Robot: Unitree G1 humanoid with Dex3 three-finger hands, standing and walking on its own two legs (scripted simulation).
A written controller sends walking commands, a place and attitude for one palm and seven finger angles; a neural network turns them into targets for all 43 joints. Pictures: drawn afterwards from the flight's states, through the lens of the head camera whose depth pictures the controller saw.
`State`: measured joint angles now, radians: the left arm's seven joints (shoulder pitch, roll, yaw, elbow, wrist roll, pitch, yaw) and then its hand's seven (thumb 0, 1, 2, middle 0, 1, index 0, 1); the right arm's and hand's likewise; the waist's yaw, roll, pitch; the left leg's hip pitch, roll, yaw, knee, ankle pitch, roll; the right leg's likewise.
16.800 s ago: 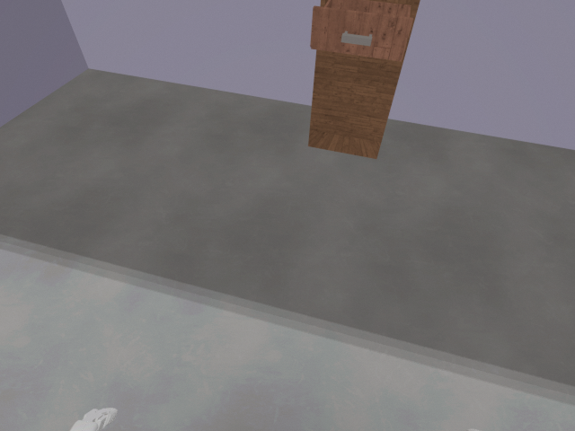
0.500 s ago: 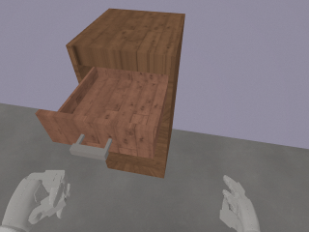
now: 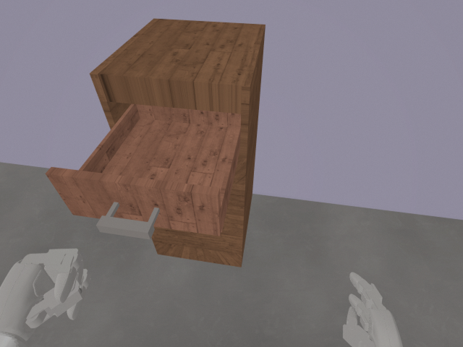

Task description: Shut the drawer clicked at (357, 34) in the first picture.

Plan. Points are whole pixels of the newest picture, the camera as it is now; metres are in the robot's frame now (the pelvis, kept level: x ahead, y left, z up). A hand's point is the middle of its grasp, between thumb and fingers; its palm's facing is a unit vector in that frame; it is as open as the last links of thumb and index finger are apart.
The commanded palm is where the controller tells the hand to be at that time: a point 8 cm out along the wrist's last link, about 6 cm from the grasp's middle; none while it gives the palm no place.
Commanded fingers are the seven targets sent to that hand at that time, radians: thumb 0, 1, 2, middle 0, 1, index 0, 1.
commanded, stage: bring the fist close to the handle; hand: left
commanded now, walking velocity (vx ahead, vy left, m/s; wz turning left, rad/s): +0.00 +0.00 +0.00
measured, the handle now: (130, 218) +0.35 +0.25 +0.01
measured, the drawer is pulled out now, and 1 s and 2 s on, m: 0.27 0.27 0.27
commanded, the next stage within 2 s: push the drawer shut in 1.44 s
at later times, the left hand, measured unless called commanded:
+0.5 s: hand (97, 286) +0.19 +0.23 +0.06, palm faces -0.02 -1.00 -0.09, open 3.3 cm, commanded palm +0.16 +0.29 +0.06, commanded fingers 0.00 0.90 0.90 -1.40 -1.60 -1.40 -1.60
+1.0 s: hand (127, 269) +0.24 +0.21 +0.01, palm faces -0.10 -0.99 -0.04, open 3.3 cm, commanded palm +0.22 +0.28 +0.01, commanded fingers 0.00 0.90 0.90 -1.40 -1.60 -1.40 -1.60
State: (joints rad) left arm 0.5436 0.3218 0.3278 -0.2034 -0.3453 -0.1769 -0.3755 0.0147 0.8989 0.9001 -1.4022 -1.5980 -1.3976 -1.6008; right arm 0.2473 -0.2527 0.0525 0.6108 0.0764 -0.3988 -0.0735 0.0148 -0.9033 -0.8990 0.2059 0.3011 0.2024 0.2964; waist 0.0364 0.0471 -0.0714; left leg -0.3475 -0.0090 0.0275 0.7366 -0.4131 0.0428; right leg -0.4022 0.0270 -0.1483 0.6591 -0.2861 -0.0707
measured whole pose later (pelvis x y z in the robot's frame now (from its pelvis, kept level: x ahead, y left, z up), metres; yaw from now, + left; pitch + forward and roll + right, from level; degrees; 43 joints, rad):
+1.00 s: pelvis -0.01 +0.02 -0.04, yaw +0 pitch +12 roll -2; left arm 0.21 0.29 0.23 0.15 -0.29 -0.34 -0.39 0.02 0.90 0.90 -1.40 -1.60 -1.40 -1.60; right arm 0.26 -0.26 0.05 0.56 0.03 -0.31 -0.04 0.01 -0.90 -0.90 0.21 0.30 0.20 0.30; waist -0.02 0.02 -0.09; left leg -0.69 -0.03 0.04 0.99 -0.50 0.07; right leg -0.75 -0.01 -0.14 0.92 -0.37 -0.05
